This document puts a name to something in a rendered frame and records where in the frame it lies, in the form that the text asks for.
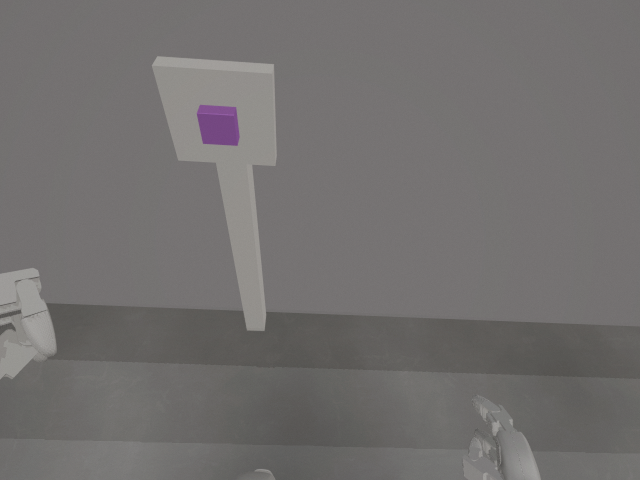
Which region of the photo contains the left robot hand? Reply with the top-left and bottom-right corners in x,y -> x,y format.
0,268 -> 57,380

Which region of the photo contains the left robot shin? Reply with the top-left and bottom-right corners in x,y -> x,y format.
254,469 -> 274,477

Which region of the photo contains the panel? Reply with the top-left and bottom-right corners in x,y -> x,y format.
152,56 -> 277,331

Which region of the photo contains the button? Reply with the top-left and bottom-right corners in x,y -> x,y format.
197,105 -> 240,146

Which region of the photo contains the right robot hand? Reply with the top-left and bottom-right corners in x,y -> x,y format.
463,394 -> 541,480

